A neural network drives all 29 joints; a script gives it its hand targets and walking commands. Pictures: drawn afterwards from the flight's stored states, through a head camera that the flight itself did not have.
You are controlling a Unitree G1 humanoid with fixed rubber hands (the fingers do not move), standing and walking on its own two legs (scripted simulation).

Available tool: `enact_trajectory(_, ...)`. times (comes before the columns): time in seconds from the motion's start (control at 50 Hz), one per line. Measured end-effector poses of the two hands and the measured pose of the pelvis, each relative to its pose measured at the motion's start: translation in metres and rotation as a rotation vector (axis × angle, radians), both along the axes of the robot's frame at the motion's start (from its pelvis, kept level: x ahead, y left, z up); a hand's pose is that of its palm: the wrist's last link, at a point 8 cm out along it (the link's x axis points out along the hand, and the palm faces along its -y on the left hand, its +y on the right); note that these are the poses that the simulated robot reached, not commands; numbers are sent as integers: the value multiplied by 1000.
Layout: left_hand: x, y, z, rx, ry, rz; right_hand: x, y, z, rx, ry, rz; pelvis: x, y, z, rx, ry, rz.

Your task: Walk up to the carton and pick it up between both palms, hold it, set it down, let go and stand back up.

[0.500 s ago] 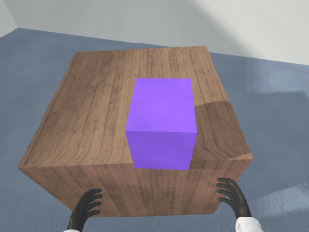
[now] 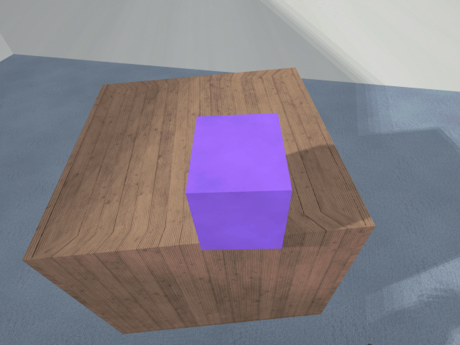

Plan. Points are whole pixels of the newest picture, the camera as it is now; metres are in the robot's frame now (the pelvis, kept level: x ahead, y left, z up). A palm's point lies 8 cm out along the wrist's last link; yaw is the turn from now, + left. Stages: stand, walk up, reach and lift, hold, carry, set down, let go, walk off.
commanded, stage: stand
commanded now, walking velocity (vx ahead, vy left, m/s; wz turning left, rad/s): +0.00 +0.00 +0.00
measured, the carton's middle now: (239, 182) +0.45 +0.00 +0.01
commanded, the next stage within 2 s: none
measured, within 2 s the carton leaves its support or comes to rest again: neither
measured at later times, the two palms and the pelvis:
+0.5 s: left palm out of the picture -0.05 +0.23 -0.12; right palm out of the picture -0.04 -0.24 -0.14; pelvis -0.02 +0.00 +0.01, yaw +1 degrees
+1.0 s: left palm out of the picture -0.07 +0.21 -0.13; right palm out of the picture -0.06 -0.21 -0.14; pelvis -0.02 +0.00 +0.01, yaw +0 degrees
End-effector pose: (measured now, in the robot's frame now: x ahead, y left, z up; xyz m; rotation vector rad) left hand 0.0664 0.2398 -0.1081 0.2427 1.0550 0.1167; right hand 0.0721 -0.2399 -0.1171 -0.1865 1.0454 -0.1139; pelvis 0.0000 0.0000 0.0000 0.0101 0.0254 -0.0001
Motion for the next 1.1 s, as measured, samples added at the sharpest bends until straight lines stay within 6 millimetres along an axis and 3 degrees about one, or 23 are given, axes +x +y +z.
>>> enact_trajectory(0.12, -59, 13, -3, 36, 144, 57, -58, -8, -11, -13, 168, -47, -3, 1, 2, 3, -12, -1)
enact_trajectory(0.28, -93, 10, -4, 33, 203, 93, -94, -8, -14, -12, 250, -70, -12, 1, 6, 2, -30, 4)
enact_trajectory(0.62, -135, -22, -13, -43, 296, 137, -128, 0, -20, 21, 330, -103, -23, -3, 9, -4, -40, 10)
enact_trajectory(0.76, -137, -26, -18, -67, 323, 144, -140, 9, -19, 21, 366, -108, -23, -1, 9, -8, -38, 7)
enact_trajectory(1.1, -135, -33, -22, -83, 357, 153, -128, 30, -23, 61, 375, -108, -17, 2, 9, -7, -39, 6)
